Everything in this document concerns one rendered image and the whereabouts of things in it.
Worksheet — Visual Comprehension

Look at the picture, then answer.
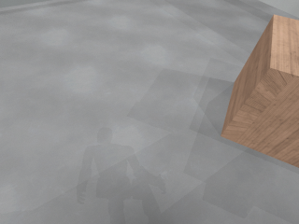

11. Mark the pedestal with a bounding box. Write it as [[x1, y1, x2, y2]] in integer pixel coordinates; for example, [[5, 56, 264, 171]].
[[221, 14, 299, 168]]

